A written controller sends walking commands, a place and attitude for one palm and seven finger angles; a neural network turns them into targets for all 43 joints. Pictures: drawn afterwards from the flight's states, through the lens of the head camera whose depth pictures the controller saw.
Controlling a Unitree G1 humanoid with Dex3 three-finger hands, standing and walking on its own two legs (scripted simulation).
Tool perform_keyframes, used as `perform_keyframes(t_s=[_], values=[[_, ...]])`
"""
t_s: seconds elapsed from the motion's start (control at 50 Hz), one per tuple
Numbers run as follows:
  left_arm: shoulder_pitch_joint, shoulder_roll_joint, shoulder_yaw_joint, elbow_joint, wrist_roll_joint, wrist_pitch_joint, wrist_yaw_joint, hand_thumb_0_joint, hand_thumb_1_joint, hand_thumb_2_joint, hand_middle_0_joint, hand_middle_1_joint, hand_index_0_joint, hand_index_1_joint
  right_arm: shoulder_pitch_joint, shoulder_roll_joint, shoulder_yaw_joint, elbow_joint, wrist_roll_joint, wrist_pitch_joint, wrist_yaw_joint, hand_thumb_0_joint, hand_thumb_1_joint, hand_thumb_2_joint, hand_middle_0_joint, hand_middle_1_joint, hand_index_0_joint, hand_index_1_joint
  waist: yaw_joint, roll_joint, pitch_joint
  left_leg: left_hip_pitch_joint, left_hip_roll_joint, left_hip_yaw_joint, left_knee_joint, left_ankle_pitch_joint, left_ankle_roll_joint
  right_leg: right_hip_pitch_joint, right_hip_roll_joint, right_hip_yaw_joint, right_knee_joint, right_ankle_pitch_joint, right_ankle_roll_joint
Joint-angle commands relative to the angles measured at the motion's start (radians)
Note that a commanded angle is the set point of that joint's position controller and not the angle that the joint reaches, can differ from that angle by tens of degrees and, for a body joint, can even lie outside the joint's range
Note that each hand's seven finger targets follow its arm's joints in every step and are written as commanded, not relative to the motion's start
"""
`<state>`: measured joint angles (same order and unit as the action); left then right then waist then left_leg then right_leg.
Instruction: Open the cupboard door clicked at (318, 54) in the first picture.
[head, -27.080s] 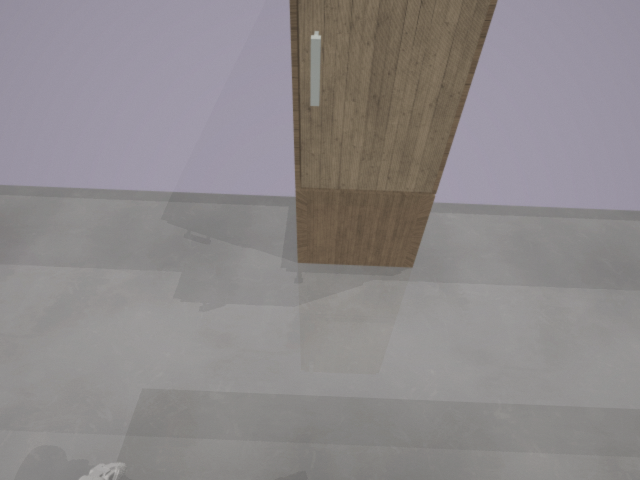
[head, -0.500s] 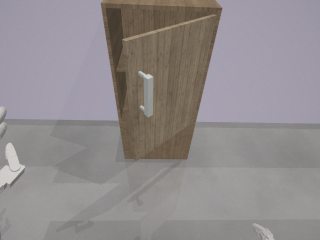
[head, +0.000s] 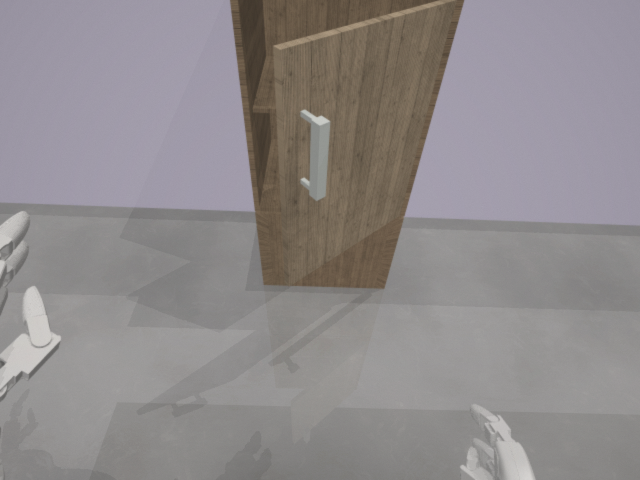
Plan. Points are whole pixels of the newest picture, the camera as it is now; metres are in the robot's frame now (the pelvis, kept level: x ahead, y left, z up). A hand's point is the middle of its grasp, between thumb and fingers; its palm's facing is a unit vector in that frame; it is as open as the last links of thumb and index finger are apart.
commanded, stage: stop stepping back and stand still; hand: left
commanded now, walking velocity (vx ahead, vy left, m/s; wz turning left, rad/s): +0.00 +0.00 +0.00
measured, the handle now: (311, 156) +0.64 +0.06 +0.06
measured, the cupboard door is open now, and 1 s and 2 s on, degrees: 41 41 41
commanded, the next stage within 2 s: let the arm hang, fingers relaxed in 0.34 s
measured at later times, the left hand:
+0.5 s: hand (51, 374) +0.19 +0.28 +0.10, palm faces +0.32 -0.81 -0.49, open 7.4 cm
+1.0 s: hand out of the picture -0.08 +0.18 -0.18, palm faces +0.08 -0.98 -0.20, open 7.3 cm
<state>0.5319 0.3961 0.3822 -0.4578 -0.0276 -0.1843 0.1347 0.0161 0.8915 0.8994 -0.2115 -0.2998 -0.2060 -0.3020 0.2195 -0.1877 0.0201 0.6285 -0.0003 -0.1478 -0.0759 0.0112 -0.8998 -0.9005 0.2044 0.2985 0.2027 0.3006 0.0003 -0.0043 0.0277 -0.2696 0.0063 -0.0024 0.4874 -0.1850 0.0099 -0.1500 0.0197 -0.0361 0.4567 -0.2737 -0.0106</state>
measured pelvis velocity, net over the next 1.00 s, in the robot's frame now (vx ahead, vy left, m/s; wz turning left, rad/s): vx -0.01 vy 0.00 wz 0.06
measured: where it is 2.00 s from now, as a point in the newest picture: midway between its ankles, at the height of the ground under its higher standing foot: outside the picture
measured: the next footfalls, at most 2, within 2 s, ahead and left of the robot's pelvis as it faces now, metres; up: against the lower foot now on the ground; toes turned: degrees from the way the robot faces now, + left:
none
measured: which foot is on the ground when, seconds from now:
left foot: down 0.00-1.00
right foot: down 0.00-1.00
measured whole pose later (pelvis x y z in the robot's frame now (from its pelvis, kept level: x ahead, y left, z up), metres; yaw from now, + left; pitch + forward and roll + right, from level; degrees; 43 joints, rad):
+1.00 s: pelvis -0.01 +0.00 +0.00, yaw +3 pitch -2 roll -1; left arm 0.34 0.21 0.01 1.16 0.01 0.03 0.00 0.01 0.92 0.90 -0.20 -0.30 -0.20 -0.30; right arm 0.28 -0.21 -0.01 1.12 -0.02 0.03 -0.02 0.00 -0.90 -0.90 0.20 0.30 0.20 0.30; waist 0.01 0.00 0.09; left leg -0.29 -0.01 -0.06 0.47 -0.14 0.01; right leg -0.15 0.01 -0.09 0.44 -0.25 -0.02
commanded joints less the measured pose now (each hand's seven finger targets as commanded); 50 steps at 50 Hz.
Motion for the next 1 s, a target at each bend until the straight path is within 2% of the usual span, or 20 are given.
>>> perform_keyframes(t_s=[0.0,0.08,0.14,0.28,0.3,0.38,0.4,0.42,0.44,0.46,0.48,0.5,0.54,0.58,0.62,0.68,0.7,0.78,0.9,0.98], values=[[0.028,0.189,0.164,-0.197,-0.01,-0.076,0.027,0.0,0.9,0.9,-0.2,-0.3,-0.2,-0.3,-0.086,-0.13,-0.043,-0.152,0.001,-0.051,-0.011,0.0,-0.9,-0.9,0.2,0.3,0.2,0.3,0.004,0.142,-0.078,-0.031,0.077,-0.095,-0.186,-0.087,0.01,0.027,-0.021,0.042,-0.093,0.026,0.021],[0.008,0.159,0.133,-0.151,-0.009,-0.07,0.025,0.0,0.9,0.9,-0.2,-0.3,-0.2,-0.3,-0.086,-0.13,-0.042,-0.152,0.002,-0.041,-0.011,0.0,-0.9,-0.9,0.2,0.3,0.2,0.3,-0.004,0.069,-0.052,-0.036,0.064,-0.085,-0.182,-0.167,0.005,-0.012,-0.023,0.059,-0.147,-0.021,0.018],[-0.043,0.151,0.11,-0.175,-0.003,-0.068,0.025,0.0,0.9,0.9,-0.2,-0.3,-0.2,-0.3,-0.088,-0.135,-0.044,-0.147,0.002,-0.045,-0.013,0.0,-0.9,-0.9,0.2,0.3,0.2,0.3,-0.007,0.106,-0.062,-0.013,0.061,-0.084,-0.189,-0.171,0.001,-0.02,-0.021,0.053,-0.153,-0.037,0.019],[-0.083,0.165,0.109,-0.23,0.008,-0.065,0.035,0.0,0.9,0.9,-0.2,-0.3,-0.2,-0.3,-0.096,-0.134,-0.041,-0.148,0.001,-0.058,-0.017,0.0,-0.9,-0.9,0.2,0.3,0.2,0.3,0.004,0.131,-0.082,-0.011,0.059,-0.097,-0.228,-0.193,0.003,0.022,-0.008,0.033,-0.135,-0.012,0.024],[-0.076,0.186,0.127,-0.234,0.008,-0.065,0.036,0.0,0.9,0.9,-0.2,-0.3,-0.2,-0.3,-0.099,-0.136,-0.043,-0.145,-0.001,-0.062,-0.018,0.0,-0.9,-0.9,0.2,0.3,0.2,0.3,0.005,0.125,-0.084,-0.008,0.056,-0.099,-0.228,-0.185,0.0,0.023,-0.01,0.031,-0.139,-0.01,0.024],[-0.034,0.161,0.118,-0.199,0.001,-0.064,0.034,0.0,0.9,0.9,-0.2,-0.3,-0.2,-0.3,-0.09,-0.132,-0.043,-0.142,0.001,-0.054,-0.013,0.0,-0.9,-0.9,0.2,0.3,0.2,0.3,0.005,0.092,-0.09,0.009,0.046,-0.078,-0.189,-0.087,-0.006,0.024,-0.02,0.035,-0.158,0.028,0.02],[-0.016,0.178,0.133,-0.186,-0.001,-0.062,0.034,0.0,0.9,0.9,-0.2,-0.3,-0.2,-0.3,-0.096,-0.134,-0.045,-0.14,-0.001,-0.056,-0.013,0.0,-0.9,-0.9,0.2,0.3,0.2,0.3,0.006,0.088,-0.087,0.019,0.044,-0.076,-0.183,-0.074,-0.009,0.011,-0.027,0.039,-0.169,0.028,0.018],[-0.09,-0.012,-0.272,0.61,0.078,0.092,-0.111,0.0,0.9,0.9,-0.2,-0.3,-0.2,-0.3,-0.132,-0.313,-0.098,0.139,-0.005,-0.065,0.08,0.0,-0.9,-0.9,0.2,0.3,0.2,0.3,-0.031,0.077,-0.004,-0.101,0.079,-0.122,0.002,0.19,0.017,-0.108,-0.1,0.009,-0.006,0.172,-0.019],[-0.099,-0.002,-0.249,0.643,0.062,0.157,-0.131,0.0,0.9,0.9,-0.2,-0.3,-0.2,-0.3,-0.049,-0.262,-0.099,0.14,0.006,0.007,0.08,0.0,-0.9,-0.9,0.2,0.3,0.2,0.3,-0.02,0.068,-0.074,-0.003,0.085,-0.093,0.011,0.256,0.007,-0.127,-0.104,0.056,-0.014,0.133,-0.019],[-0.126,-0.01,-0.263,0.665,0.059,0.168,-0.135,0.0,0.9,0.9,-0.2,-0.3,-0.2,-0.3,-0.039,-0.261,-0.092,0.136,-0.004,0.03,0.077,0.0,-0.9,-0.9,0.2,0.3,0.2,0.3,-0.016,0.04,-0.102,-0.012,0.104,-0.126,0.009,0.211,0.03,-0.147,-0.086,0.044,0.015,0.032,-0.024],[-0.16,0.003,-0.266,0.703,0.063,0.171,-0.137,0.0,0.9,0.9,-0.2,-0.3,-0.2,-0.3,-0.051,-0.271,-0.084,0.129,-0.007,0.051,0.075,0.0,-0.9,-0.9,0.2,0.3,0.2,0.3,-0.012,0.003,-0.082,-0.052,0.11,-0.162,-0.019,0.165,0.05,-0.134,-0.069,0.035,0.041,-0.009,-0.024],[-0.184,0.02,-0.273,0.757,0.067,0.17,-0.138,0.0,0.9,0.9,-0.2,-0.3,-0.2,-0.3,-0.064,-0.275,-0.08,0.128,-0.013,0.063,0.073,0.0,-0.9,-0.9,0.2,0.3,0.2,0.3,-0.002,-0.081,-0.08,-0.076,0.113,-0.184,-0.038,0.142,0.059,-0.099,-0.062,0.043,0.045,-0.013,-0.029],[-0.235,0.048,-0.281,0.885,0.066,0.168,-0.141,0.0,0.9,0.9,-0.2,-0.3,-0.2,-0.3,-0.094,-0.292,-0.077,0.155,-0.02,0.08,0.076,0.0,-0.9,-0.9,0.2,0.3,0.2,0.3,0.004,-0.145,-0.09,-0.084,0.092,-0.182,-0.036,0.09,0.061,-0.076,-0.093,0.073,0.018,-0.008,-0.04],[-0.291,0.063,-0.297,1.018,0.061,0.173,-0.137,0.0,0.9,0.9,-0.2,-0.3,-0.2,-0.3,-0.098,-0.285,-0.07,0.191,-0.024,0.102,0.077,0.0,-0.9,-0.9,0.2,0.3,0.2,0.3,-0.003,-0.133,-0.086,-0.045,0.07,-0.161,-0.032,0.074,0.048,-0.091,-0.12,0.099,-0.018,-0.019,-0.055],[-0.316,0.053,-0.319,1.136,0.056,0.181,-0.13,0.0,0.9,0.9,-0.2,-0.3,-0.2,-0.3,-0.093,-0.25,-0.056,0.224,-0.028,0.121,0.078,0.0,-0.9,-0.9,0.2,0.3,0.2,0.3,-0.004,-0.012,-0.066,-0.033,0.059,-0.15,-0.056,0.054,0.037,-0.084,-0.126,0.113,-0.035,-0.033,-0.058],[-0.306,0.035,-0.336,1.288,0.048,0.182,-0.126,0.0,0.9,0.9,-0.2,-0.3,-0.2,-0.3,-0.08,-0.222,-0.045,0.282,-0.027,0.138,0.071,0.0,-0.9,-0.9,0.2,0.3,0.2,0.3,-0.003,0.095,-0.05,-0.017,0.056,-0.15,-0.097,-0.009,0.03,-0.069,-0.117,0.113,-0.064,-0.064,-0.051],[-0.299,0.038,-0.336,1.326,0.047,0.181,-0.125,0.0,0.9,0.9,-0.2,-0.3,-0.2,-0.3,-0.069,-0.223,-0.046,0.295,-0.024,0.14,0.068,0.0,-0.9,-0.9,0.2,0.3,0.2,0.3,0.0,0.083,-0.048,-0.011,0.059,-0.153,-0.099,-0.011,0.03,-0.059,-0.112,0.107,-0.076,-0.062,-0.049],[-0.256,-0.016,-0.339,1.457,0.038,0.18,-0.122,0.0,0.9,0.9,-0.2,-0.3,-0.2,-0.3,-0.02,-0.182,-0.042,0.371,-0.022,0.147,0.055,0.0,-0.9,-0.9,0.2,0.3,0.2,0.3,-0.004,0.163,-0.044,0.01,0.062,-0.15,-0.115,-0.038,0.025,-0.045,-0.118,0.098,-0.106,-0.052,-0.053],[-0.217,-0.044,-0.342,1.549,0.036,0.179,-0.119,0.0,0.9,0.9,-0.2,-0.3,-0.2,-0.3,0.046,-0.171,-0.05,0.424,-0.017,0.156,0.044,0.0,-0.9,-0.9,0.2,0.3,0.2,0.3,-0.009,0.055,0.013,0.023,0.064,-0.146,-0.112,-0.062,0.027,-0.075,-0.119,0.082,-0.155,-0.102,-0.058],[-0.203,-0.061,-0.345,1.572,0.036,0.182,-0.116,0.0,0.9,0.9,-0.2,-0.3,-0.2,-0.3,0.071,-0.153,-0.052,0.447,-0.02,0.159,0.042,0.0,-0.9,-0.9,0.2,0.3,0.2,0.3,-0.012,0.026,0.04,0.017,0.065,-0.146,-0.125,-0.095,0.03,-0.094,-0.117,0.074,-0.155,-0.129,-0.056]])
